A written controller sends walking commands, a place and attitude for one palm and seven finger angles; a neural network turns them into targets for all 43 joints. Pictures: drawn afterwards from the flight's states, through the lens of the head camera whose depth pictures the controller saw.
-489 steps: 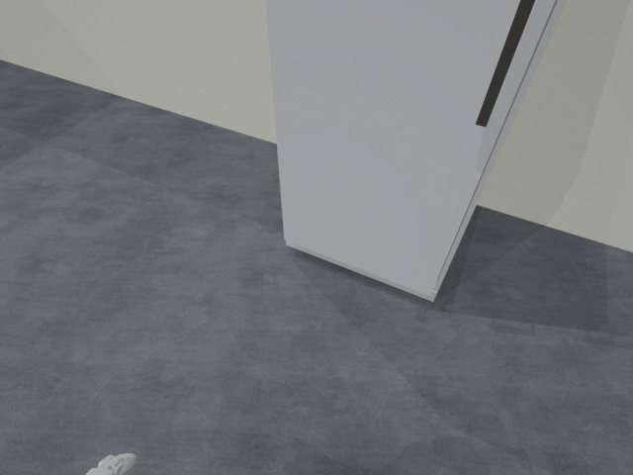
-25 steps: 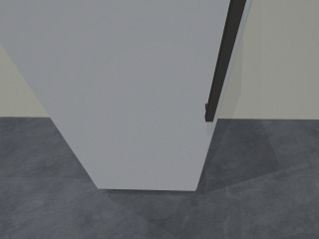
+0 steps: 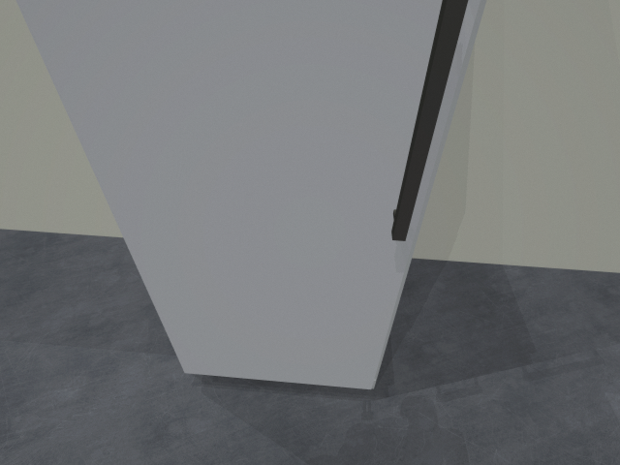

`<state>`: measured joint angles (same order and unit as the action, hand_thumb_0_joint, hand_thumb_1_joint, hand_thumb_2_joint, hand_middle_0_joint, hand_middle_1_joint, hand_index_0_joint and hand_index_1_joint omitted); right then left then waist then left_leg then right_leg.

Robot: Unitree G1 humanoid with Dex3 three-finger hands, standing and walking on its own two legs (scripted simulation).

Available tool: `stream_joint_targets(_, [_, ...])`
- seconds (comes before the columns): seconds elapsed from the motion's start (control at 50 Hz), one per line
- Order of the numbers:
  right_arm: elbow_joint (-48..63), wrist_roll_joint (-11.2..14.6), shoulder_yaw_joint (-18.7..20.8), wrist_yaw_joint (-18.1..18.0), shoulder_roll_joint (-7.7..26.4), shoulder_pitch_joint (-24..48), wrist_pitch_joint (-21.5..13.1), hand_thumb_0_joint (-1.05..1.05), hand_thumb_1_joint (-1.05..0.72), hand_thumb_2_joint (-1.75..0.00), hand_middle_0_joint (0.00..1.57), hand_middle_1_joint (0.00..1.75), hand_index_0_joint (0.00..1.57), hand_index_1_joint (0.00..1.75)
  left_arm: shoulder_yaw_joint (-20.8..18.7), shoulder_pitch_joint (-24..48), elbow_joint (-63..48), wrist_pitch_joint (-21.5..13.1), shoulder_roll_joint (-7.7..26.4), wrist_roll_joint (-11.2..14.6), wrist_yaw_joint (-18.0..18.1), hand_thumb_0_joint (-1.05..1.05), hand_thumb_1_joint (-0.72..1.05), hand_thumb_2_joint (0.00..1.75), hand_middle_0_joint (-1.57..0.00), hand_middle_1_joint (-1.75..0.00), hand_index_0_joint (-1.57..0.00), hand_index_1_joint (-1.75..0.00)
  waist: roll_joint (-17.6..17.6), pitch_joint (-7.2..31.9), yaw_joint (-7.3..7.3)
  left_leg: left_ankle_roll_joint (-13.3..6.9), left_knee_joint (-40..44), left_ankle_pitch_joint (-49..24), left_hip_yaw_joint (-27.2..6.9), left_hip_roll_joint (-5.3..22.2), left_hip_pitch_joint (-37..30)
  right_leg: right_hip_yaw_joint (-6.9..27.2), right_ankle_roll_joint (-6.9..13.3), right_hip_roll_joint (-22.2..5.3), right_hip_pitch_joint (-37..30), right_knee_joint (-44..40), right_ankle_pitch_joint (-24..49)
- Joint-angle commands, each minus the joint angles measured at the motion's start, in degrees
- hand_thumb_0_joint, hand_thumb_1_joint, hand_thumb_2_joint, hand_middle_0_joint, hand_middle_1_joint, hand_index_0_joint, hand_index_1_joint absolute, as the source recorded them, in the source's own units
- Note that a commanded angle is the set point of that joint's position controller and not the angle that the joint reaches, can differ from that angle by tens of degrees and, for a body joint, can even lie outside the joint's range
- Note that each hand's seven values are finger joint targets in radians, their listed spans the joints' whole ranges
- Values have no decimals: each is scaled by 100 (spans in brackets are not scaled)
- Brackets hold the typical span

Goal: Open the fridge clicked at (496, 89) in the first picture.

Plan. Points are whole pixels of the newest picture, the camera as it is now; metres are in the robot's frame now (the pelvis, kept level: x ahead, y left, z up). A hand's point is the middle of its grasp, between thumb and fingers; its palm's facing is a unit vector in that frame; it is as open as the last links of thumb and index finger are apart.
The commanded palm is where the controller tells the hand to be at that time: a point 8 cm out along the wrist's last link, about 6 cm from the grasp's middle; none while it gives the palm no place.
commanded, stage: come to a stop and stand still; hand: right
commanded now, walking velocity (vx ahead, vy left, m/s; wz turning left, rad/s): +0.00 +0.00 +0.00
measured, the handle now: (421, 122) +0.51 -0.12 +0.24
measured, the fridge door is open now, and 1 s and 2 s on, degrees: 0 0 0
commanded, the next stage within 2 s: look again from close up in 0.50 s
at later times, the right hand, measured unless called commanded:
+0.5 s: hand out of the picture -0.06 -0.19 -0.18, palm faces +0.04 +0.98 -0.18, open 7.4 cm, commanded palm none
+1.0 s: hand out of the picture -0.03 -0.19 -0.17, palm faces +0.04 +0.98 -0.20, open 7.4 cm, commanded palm none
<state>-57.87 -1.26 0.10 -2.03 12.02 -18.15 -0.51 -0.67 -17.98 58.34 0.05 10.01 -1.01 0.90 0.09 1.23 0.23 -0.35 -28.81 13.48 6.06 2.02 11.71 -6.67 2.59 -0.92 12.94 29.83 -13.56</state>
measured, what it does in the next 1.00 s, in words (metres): stands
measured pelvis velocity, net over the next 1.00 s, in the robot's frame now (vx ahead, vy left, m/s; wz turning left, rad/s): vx -0.01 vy -0.02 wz -0.02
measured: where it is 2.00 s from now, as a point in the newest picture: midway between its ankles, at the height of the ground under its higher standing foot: outside the picture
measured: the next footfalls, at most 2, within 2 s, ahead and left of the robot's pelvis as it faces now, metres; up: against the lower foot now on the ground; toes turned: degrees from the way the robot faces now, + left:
none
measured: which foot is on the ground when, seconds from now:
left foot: down 0.00-1.00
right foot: down 0.00-1.00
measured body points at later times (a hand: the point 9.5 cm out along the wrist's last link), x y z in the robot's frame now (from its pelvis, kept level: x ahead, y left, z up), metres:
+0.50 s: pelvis -0.03 -0.02 +0.00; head -0.03 -0.03 +0.45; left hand -0.03 +0.20 -0.15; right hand -0.06 -0.25 -0.16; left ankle +0.03 +0.12 -0.73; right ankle +0.03 -0.09 -0.74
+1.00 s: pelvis -0.01 -0.02 +0.00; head -0.01 -0.02 +0.45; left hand +0.00 +0.21 -0.15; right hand -0.03 -0.24 -0.15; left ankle +0.03 +0.11 -0.74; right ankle +0.04 -0.09 -0.74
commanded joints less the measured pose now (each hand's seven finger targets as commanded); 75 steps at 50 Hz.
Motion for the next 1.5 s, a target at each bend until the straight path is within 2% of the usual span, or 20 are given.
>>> stream_joint_targets(0.0, [340,-13,119,-54,571,-299,-41,0,-90,-90,20,30,20,30,-140,-137,-315,-111,664,-9,-1,0,90,90,-20,-30,-20,-30,0,-824,-73,-173,803,756,-690,458,340,919,-17,-573,759,-1072,-931])
stream_joint_targets(0.06, [365,-15,134,-48,575,-285,-15,0,-90,-90,20,30,20,30,-158,-200,-300,-85,675,-15,-5,0,90,90,-20,-30,-20,-30,16,-838,-28,-153,811,1016,-694,455,469,971,-30,-561,829,-1147,-1232])
stream_joint_targets(0.14, [377,-27,148,-43,494,-380,-7,0,-90,-90,20,30,20,30,-169,-234,-275,-74,654,-13,-9,0,90,90,-20,-30,-20,-30,15,-723,-43,-126,760,959,-620,439,374,1055,-12,-597,906,-1253,-1380])
stream_joint_targets(0.26, [271,-40,138,-41,376,-525,9,0,-90,-90,20,30,20,30,-200,-269,-205,-55,646,-2,1,0,90,90,-20,-30,-20,-30,314,-708,-32,-99,623,829,-516,367,347,1191,-4,-676,969,-1512,-1681])
stream_joint_targets(0.3, [233,-49,132,-43,347,-613,-2,0,-90,-90,20,30,20,30,-202,-280,-189,-55,652,13,2,0,90,90,-20,-30,-20,-30,267,-591,-51,-87,577,603,-487,346,217,1242,17,-713,929,-1543,-1617])
stream_joint_targets(0.34, [167,-50,133,-43,286,-674,-1,0,-90,-90,20,30,20,30,-214,-272,-155,-55,632,16,11,0,90,90,-20,-30,-20,-30,219,-606,-46,-90,552,586,-493,351,234,1227,-2,-704,914,-1560,-1612])
stream_joint_targets(0.36, [132,-47,125,-42,265,-704,-1,0,-90,-90,20,30,20,30,-216,-265,-143,-51,641,19,14,0,90,90,-20,-30,-20,-30,308,-628,-38,-89,568,624,-505,349,278,1223,-8,-702,880,-1576,-1651])
stream_joint_targets(0.42, [73,-55,115,-53,241,-731,-18,0,-90,-90,20,30,20,30,-212,-268,-117,-45,614,30,13,0,90,90,-20,-30,-20,-30,156,-671,-10,-89,638,522,-550,376,362,1210,0,-698,769,-1521,-1500])
stream_joint_targets(0.54, [-37,-74,125,-57,194,-874,-8,0,-90,-90,20,30,20,30,-232,-217,-75,-5,601,25,12,0,90,90,-20,-30,-20,-30,62,-827,-14,-70,710,823,-629,357,549,1190,-22,-669,816,-1555,-1726])
stream_joint_targets(0.64, [-61,-62,128,-55,219,-842,-37,0,-90,-90,20,30,20,30,-219,-207,-36,-14,543,27,8,0,90,90,-20,-30,-20,-30,-111,-733,22,-112,877,979,-816,445,692,1079,-44,-558,611,-1318,-1375])
stream_joint_targets(0.68, [-61,-60,141,-53,251,-798,-35,0,-90,-90,20,30,20,30,-223,-197,-11,-25,586,27,11,0,90,90,-20,-30,-20,-30,22,-734,34,-99,815,985,-776,417,727,1165,-51,-602,580,-1432,-1492])
stream_joint_targets(0.84, [-104,-57,132,-52,284,-706,-71,0,-90,-90,20,30,20,30,-199,-59,34,-75,627,37,2,0,90,90,-20,-30,-20,-30,123,-667,-24,-95,764,373,-728,430,365,1202,-30,-644,605,-1520,-1180])
stream_joint_targets(0.88, [-114,-53,125,-47,285,-680,-67,0,-90,-90,20,30,20,30,-190,-21,42,-64,643,35,0,0,90,90,-20,-30,-20,-30,88,-763,-26,-88,826,502,-760,440,429,1185,-40,-621,617,-1520,-1228])
stream_joint_targets(0.9, [-110,-52,125,-49,313,-672,-78,0,-90,-90,20,30,20,30,-187,-40,42,-69,638,40,-4,0,90,90,-20,-30,-20,-30,-30,-669,-27,-99,857,373,-753,463,370,1162,-26,-623,535,-1449,-1028])
stream_joint_targets(1.02, [-103,-22,114,-58,360,-441,-115,0,-90,-90,20,30,20,30,-148,-19,130,-117,638,47,-9,0,90,90,-20,-30,-20,-30,7,-427,-1,-115,851,-131,-759,531,124,1052,-49,-610,252,-1332,-288])
stream_joint_targets(1.1, [-118,-11,96,-66,413,-341,-123,0,-90,-90,20,30,20,30,-131,25,190,-114,621,54,-15,0,90,90,-20,-30,-20,-30,-62,-455,-6,-106,913,-257,-751,552,80,978,-65,-602,120,-1266,8])
stream_joint_targets(1.18, [-136,2,88,-57,410,-218,-102,0,-90,-90,20,30,20,30,-111,61,241,-94,647,42,-14,0,90,90,-20,-30,-20,-30,45,-591,7,-96,958,-43,-756,539,123,1005,-96,-604,168,-1404,-262])
stream_joint_targets(1.32, [-142,4,89,-57,464,-97,-117,0,-90,-90,20,30,20,30,-108,114,277,-100,664,46,-17,0,90,90,-20,-30,-20,-30,-27,-456,12,-99,1019,-252,-785,567,-8,947,-101,-596,-3,-1334,75])
stream_joint_targets(1.38, [-158,10,86,-48,479,-64,-108,0,-90,-90,20,30,20,30,-103,157,296,-94,684,47,-16,0,90,90,-20,-30,-20,-30,-1,-502,9,-83,1041,-136,-781,551,28,944,-115,-606,-18,-1398,-93])
stream_joint_targets(1.48, [-189,19,83,-47,497,-20,-124,0,-90,-90,20,30,20,30,-89,168,335,-117,709,47,-9,0,90,90,-20,-30,-20,-30,-37,-383,9,-88,1041,-367,-785,567,-87,909,-115,-613,-154,-1353,263])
